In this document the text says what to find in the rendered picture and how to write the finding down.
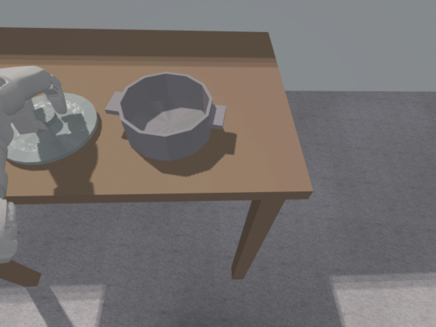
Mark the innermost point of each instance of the pot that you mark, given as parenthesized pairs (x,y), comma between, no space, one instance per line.
(167,116)

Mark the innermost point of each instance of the left robot forearm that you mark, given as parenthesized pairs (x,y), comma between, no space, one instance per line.
(12,100)

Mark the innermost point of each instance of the left robot upper arm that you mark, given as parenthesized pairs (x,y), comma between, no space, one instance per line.
(8,231)

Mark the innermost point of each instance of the table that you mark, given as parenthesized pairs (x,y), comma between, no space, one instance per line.
(256,156)

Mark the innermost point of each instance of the knob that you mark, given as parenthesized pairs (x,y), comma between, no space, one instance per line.
(46,115)

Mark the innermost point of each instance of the left robot hand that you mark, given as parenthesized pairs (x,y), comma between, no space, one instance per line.
(34,80)

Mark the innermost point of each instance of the lid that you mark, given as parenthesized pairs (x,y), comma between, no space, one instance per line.
(71,132)

